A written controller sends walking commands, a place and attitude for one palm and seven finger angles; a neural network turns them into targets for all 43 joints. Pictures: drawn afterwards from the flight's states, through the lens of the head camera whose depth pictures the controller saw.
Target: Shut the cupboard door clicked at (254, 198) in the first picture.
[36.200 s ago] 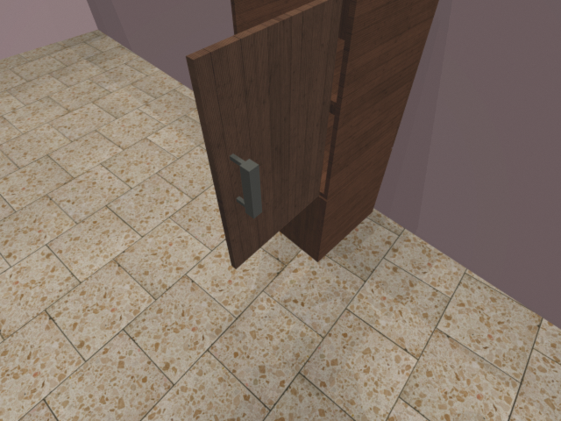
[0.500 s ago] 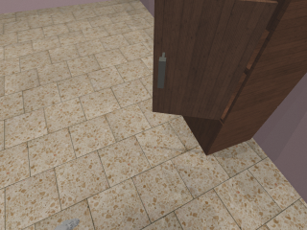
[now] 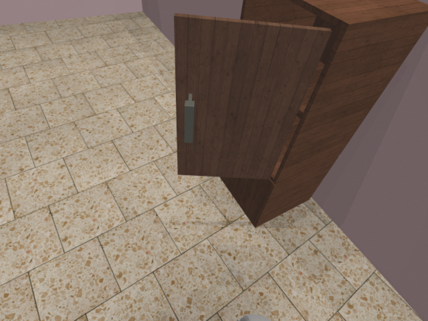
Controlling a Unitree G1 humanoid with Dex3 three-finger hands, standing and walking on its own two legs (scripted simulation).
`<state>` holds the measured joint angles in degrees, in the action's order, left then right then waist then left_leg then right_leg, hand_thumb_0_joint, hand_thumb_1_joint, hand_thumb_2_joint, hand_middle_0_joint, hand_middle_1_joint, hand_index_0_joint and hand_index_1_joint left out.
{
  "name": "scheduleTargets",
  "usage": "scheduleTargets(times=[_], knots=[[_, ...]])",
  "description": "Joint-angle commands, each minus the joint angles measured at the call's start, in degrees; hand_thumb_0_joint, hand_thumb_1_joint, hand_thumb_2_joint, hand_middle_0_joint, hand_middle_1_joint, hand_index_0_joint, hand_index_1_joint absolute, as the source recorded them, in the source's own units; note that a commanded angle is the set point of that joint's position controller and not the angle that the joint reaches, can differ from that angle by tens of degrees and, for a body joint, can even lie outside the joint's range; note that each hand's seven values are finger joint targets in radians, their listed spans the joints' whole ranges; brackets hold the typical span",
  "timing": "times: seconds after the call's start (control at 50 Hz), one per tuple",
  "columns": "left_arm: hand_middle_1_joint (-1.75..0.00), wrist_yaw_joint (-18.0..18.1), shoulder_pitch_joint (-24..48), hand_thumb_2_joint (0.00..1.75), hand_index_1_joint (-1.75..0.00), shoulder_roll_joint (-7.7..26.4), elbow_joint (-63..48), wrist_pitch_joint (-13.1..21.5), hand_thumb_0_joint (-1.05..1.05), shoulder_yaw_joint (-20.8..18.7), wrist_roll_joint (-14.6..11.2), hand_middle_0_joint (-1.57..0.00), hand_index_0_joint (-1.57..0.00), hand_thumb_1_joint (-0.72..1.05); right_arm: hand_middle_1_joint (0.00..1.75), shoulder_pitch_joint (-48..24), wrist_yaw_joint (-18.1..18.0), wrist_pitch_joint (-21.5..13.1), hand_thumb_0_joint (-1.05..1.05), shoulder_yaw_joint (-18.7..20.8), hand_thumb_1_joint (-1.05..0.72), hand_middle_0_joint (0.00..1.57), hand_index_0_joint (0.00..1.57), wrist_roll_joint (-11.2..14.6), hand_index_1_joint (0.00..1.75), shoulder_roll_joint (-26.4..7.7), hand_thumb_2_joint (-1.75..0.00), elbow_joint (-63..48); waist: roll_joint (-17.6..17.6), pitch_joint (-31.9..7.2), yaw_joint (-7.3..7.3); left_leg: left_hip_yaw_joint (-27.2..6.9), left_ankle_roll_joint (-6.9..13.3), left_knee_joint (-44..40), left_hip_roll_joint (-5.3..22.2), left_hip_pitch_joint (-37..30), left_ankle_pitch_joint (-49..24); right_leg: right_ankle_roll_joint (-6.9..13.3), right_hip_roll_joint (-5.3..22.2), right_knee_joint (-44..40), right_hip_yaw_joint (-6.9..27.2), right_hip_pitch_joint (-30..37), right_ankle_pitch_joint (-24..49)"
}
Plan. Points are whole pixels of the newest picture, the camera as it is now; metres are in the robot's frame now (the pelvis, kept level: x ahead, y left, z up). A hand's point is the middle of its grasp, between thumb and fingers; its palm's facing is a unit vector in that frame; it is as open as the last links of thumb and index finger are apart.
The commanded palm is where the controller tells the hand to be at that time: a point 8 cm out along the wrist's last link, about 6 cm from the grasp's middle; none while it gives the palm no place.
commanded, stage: take the last steps up to it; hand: left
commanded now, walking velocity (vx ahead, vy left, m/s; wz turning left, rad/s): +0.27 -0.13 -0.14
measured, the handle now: (189, 118) +0.67 +0.09 -0.04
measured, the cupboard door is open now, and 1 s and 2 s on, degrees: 61 61 61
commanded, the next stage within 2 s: come to a stop and stand still in 0.44 s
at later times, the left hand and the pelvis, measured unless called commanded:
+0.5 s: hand (173, 308) +0.19 +0.08 -0.18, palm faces +0.00 -0.98 -0.19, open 7.2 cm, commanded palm none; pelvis +0.14 -0.10 +0.00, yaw -1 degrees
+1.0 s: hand (176, 292) +0.22 +0.08 -0.19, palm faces -0.01 -0.97 -0.24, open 7.4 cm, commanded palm none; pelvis +0.19 -0.11 -0.01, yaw -2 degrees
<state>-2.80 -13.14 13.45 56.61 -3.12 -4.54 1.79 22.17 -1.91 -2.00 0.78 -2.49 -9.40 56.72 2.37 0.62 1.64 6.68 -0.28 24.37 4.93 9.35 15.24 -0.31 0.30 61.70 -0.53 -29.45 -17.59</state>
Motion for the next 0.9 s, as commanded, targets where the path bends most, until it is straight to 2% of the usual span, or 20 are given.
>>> scheduleTargets(times=[0.0, 0.08, 0.14, 0.18, 0.2, 0.22, 0.24, 0.26, 0.3, 0.32, 0.36, 0.4, 0.48, 0.54, 0.58, 0.62, 0.68, 0.74, 0.8, 0.88], knots=[[-0.3, -0.5, 6.4, 0.9, -0.3, 0.9, -5.3, 1.8, 0.0, 0.2, -0.1, -0.2, -0.2, 0.9, 0.3, 5.4, -0.6, -1.5, 0.0, 2.8, -0.9, 0.2, 0.2, 0.5, 0.3, -10.8, -0.9, -0.1, -10.6, 4.2, 1.05, -7.5, 6.4, -13.8, 14.3, -5.9, -9.4, -0.8, 3.5, -5.0, -0.1, -9.0, 4.3], [-0.3, -0.6, 9.7, 0.9, -0.3, 0.7, -5.7, 2.2, 0.0, 0.7, -0.3, -0.2, -0.2, 0.9, 0.3, 5.6, 0.1, -0.9, 0.0, 3.4, -0.9, 0.2, 0.2, 0.3, 0.3, -11.0, -0.9, 1.1, -12.1, 6.0, 2.0, -4.3, 6.6, -13.6, 14.3, -1.3, -6.6, -0.5, 3.6, -17.7, -3.3, -1.7, 4.4], [-0.3, -0.6, 7.8, 0.9, -0.3, 1.1, -4.6, 2.6, 0.0, 0.3, -0.3, -0.2, -0.2, 0.9, 0.3, 3.2, 0.3, -0.5, 0.0, 3.9, -0.9, 0.2, 0.2, 0.3, 0.3, -12.2, -0.9, 1.3, -13.6, 4.8, 0.71, -3.4, 6.2, -10.7, 14.5, 0.9, -4.8, 0.1, 2.3, -23.9, -4.8, 6.6, 4.6], [-0.3, -0.2, 2.0, 0.9, -0.3, 2.7, -2.3, 3.3, 0.0, -0.2, -0.2, -0.2, -0.2, 0.9, 0.3, 2.2, 0.5, 0.0, 0.0, 3.9, -0.9, 0.2, 0.2, 0.5, 0.3, -11.8, -0.9, 1.8, -9.9, 3.0, -1.98, -1.7, 4.1, -3.2, 11.7, 4.1, -6.6, 1.2, -0.3, -31.6, -6.8, 18.0, 6.3], [-0.3, 0.2, -5.6, 0.9, -0.3, 4.7, 0.3, 4.0, 0.0, -0.8, -0.1, -0.2, -0.2, 0.9, 0.3, 1.8, 0.8, -0.1, 0.0, 3.7, -0.9, 0.2, 0.2, 0.9, 0.3, -10.6, -0.9, 2.0, -5.0, -0.9, -5.55, 1.9, 2.3, 6.8, 8.1, 7.3, -9.1, 2.4, 0.3, -35.6, -4.9, 28.2, 6.4], [-0.3, 1.2, -13.6, 0.9, -0.3, 10.4, 2.8, 4.9, 0.0, -2.0, 0.1, -0.2, -0.2, 0.9, 0.3, 2.0, 1.4, -0.4, 0.0, 2.8, -0.9, 0.2, 0.2, 1.8, 0.3, -6.6, -0.9, 1.0, 7.6, -6.3, -8.6, 5.8, 0.0, 22.3, 2.3, 19.4, 2.6, 6.9, 12.9, -40.8, 10.3, 41.1, -0.8], [-0.3, 1.9, -16.7, 0.9, -0.3, 13.4, 3.8, 5.0, 0.0, -2.3, -0.6, -0.2, -0.2, 0.9, 0.3, -0.9, 1.1, -0.3, 0.0, 2.1, -0.9, 0.2, 0.2, 2.1, 0.3, -4.4, -0.9, -1.6, 14.0, -6.5, -9.04, 1.5, -0.2, 37.0, -2.3, 25.8, 22.9, 11.5, 22.4, -47.9, 24.4, 39.6, 1.9], [-0.3, 2.5, -13.0, 0.9, -0.3, 12.1, 3.3, 5.2, 0.0, -1.8, -0.8, -0.2, -0.2, 0.9, 0.3, -2.0, 0.9, 0.2, 0.0, 2.7, -0.9, 0.2, 0.2, 2.1, 0.3, -5.9, -0.9, -1.2, 13.1, -5.1, -7.45, -4.3, 0.6, 43.5, -0.1, 27.1, 19.1, 12.5, 22.1, -50.8, 24.9, 33.2, -2.7], [-0.3, 3.3, -3.6, 0.9, -0.3, 6.0, 1.2, 4.9, 0.0, -0.4, -0.9, -0.2, -0.2, 0.9, 0.3, -2.7, 1.0, 0.5, 0.0, 3.0, -0.9, 0.2, 0.2, 1.3, 0.3, -5.9, -0.9, 0.0, 8.7, -0.3, -3.41, -6.1, 0.5, 44.0, 3.3, 25.8, 10.6, 12.2, 18.5, -51.0, 15.9, 24.6, -3.4], [-0.3, 3.4, -1.3, 0.9, -0.3, 3.5, 0.7, 5.2, 0.0, 0.4, -0.8, -0.2, -0.2, 0.9, 0.3, -2.4, 1.2, 0.7, 0.0, 2.8, -0.9, 0.2, 0.2, 1.0, 0.3, -5.0, -0.9, 0.7, 5.2, 0.3, -1.69, -5.5, 0.0, 41.3, 3.3, 22.6, 8.0, 11.5, 16.1, -50.3, 10.0, 21.1, 3.3], [-0.3, 3.5, -0.8, 0.9, -0.3, 1.7, 1.2, 6.1, 0.0, 1.2, -0.6, -0.2, -0.2, 0.9, 0.3, -0.3, 1.5, 1.3, 0.0, 2.3, -0.9, 0.2, 0.2, 0.8, 0.3, -3.0, -0.9, 1.8, 4.7, -0.5, 0.37, -3.9, -0.8, 35.3, 2.4, 18.9, 5.9, 11.0, 13.9, -49.3, 3.6, 19.2, 15.6], [-0.3, 3.7, -2.1, 0.9, -0.3, 1.4, 2.0, 6.5, 0.0, 1.2, -0.3, -0.2, -0.2, 0.9, 0.3, -0.5, 1.6, 1.4, 0.0, 1.9, -0.9, 0.2, 0.2, 0.8, 0.3, -1.3, -0.9, 1.7, 3.3, -0.6, 0.48, -2.4, -1.2, 27.6, 1.5, 16.6, 5.6, 11.9, 13.9, -48.7, 2.7, 18.9, 20.4], [-0.3, 3.6, -3.7, 0.9, -0.3, 2.4, 3.4, 6.5, 0.0, 1.4, -0.4, -0.2, -0.2, 0.9, 0.3, -4.2, 1.9, 0.8, 0.0, 1.6, -0.9, 0.2, 0.2, 1.0, 0.3, -1.5, -0.9, 0.3, 3.4, 0.8, -0.47, -1.3, -0.8, 15.3, -0.3, 12.4, 3.2, 12.5, 14.1, -48.3, 5.0, 19.7, 16.2], [-0.3, 3.7, -2.6, 0.9, -0.3, 1.2, 3.9, 6.0, 0.0, 1.7, -1.2, -0.2, -0.2, 0.9, 0.3, -1.3, 1.4, -0.2, 0.0, 1.0, -0.9, 0.2, 0.2, 1.0, 0.3, -3.3, -0.9, 2.2, -0.4, 0.3, 1.33, -3.1, -0.4, 2.6, -0.5, -0.7, -12.8, 8.0, 10.0, -41.1, 2.0, 15.1, 13.4], [-0.3, 4.5, -6.1, 0.9, -0.3, -2.7, 3.9, 5.1, 0.0, 2.9, -1.2, -0.2, -0.2, 0.9, 0.3, -0.8, 0.4, -0.5, 0.0, 1.0, -0.9, 0.2, 0.2, 1.2, 0.3, -7.8, -0.9, 2.6, -10.8, -0.1, -0.24, -14.3, 5.5, 1.1, 10.6, -4.7, -36.3, 2.1, 3.6, -35.1, -1.7, 12.5, 3.7], [-0.3, 5.1, -7.8, 0.9, -0.3, -2.1, 5.4, 3.9, 0.0, 3.5, -1.5, -0.2, -0.2, 0.9, 0.3, -5.7, -1.1, 0.2, 0.0, 0.1, -0.9, 0.2, 0.2, 1.9, 0.3, -7.4, -0.9, 2.2, -14.7, -0.1, -1.72, -15.0, 8.2, -1.2, 12.1, -2.6, -48.3, -0.2, 3.5, -35.3, -2.6, 17.4, 0.4], [-0.3, 5.3, -8.1, 0.9, -0.3, 0.1, 6.0, 3.1, 0.0, 3.3, -1.3, -0.2, -0.2, 0.9, 0.3, -8.2, -1.7, 1.1, 0.0, 0.5, -0.9, 0.2, 0.2, 2.7, 0.3, -7.2, -0.9, 2.2, -9.7, 0.2, -2.0, -11.2, 6.1, 0.2, 8.5, -4.8, -50.2, 0.3, 4.9, -38.3, -0.6, 18.7, 11.7], [-0.3, 5.7, -7.4, 0.9, -0.3, 1.9, 4.3, 2.9, 0.0, 2.3, -1.0, -0.2, -0.2, 0.9, 0.3, -7.5, -1.6, 2.4, 0.0, 2.1, -0.9, 0.2, 0.2, 2.5, 0.3, -8.3, -0.9, 1.5, -4.5, -5.2, -0.78, -9.2, 4.7, 3.8, 7.0, -8.2, -46.8, 1.4, 6.5, -36.4, 0.6, 18.8, 24.8], [-0.3, 5.9, -6.9, 0.9, -0.3, 2.1, 2.2, 2.6, 0.0, 1.7, -0.7, -0.2, -0.2, 0.9, 0.3, -7.7, -1.4, 3.1, 0.0, 3.0, -0.9, 0.2, 0.2, 2.2, 0.3, -8.8, -0.9, 0.4, -1.8, -7.1, -0.83, -8.4, 4.6, 5.3, 6.8, -6.8, -42.6, 2.1, 7.0, -34.2, 1.3, 19.1, 28.9], [-0.3, 5.9, -7.0, 0.9, -0.3, 2.5, 0.7, 2.2, 0.0, 1.3, -0.3, -0.2, -0.2, 0.9, 0.3, -8.6, -0.9, 3.6, 0.0, 2.8, -0.9, 0.2, 0.2, 2.0, 0.3, -6.9, -0.9, -0.3, 1.3, -6.3, -1.57, -6.6, 3.2, 7.0, 3.7, -0.3, -25.8, 4.6, 9.5, -36.2, 4.5, 21.7, 30.4]])
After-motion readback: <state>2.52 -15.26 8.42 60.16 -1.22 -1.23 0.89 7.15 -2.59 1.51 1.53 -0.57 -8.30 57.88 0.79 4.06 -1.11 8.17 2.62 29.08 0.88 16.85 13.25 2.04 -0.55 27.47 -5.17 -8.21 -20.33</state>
